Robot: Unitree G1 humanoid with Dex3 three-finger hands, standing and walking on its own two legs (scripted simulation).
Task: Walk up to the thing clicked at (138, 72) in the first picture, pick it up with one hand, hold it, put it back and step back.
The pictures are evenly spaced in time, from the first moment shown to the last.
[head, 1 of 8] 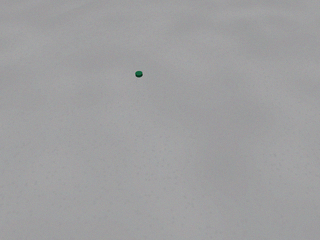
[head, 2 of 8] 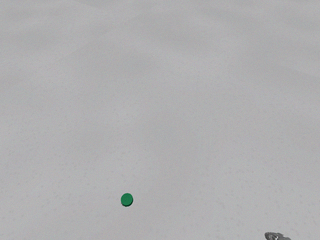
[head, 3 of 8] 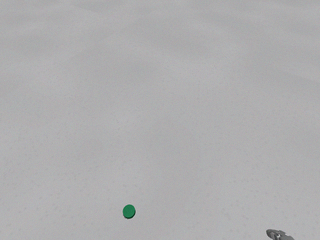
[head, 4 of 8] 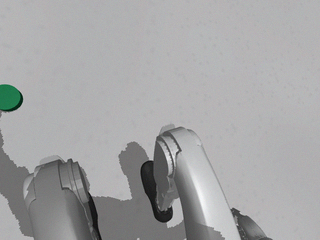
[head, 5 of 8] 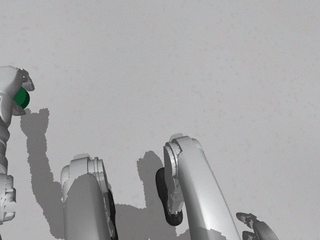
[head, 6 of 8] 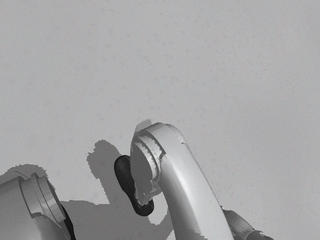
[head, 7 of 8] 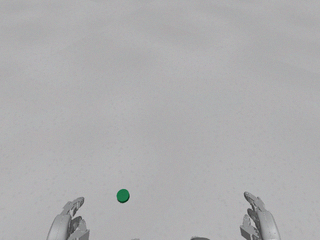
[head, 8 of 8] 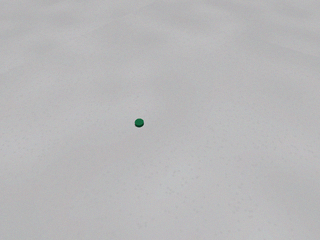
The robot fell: no
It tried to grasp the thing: yes
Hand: left
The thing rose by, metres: 0.69
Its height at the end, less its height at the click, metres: +0.00
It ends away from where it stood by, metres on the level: 0.01
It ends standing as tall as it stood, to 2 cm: yes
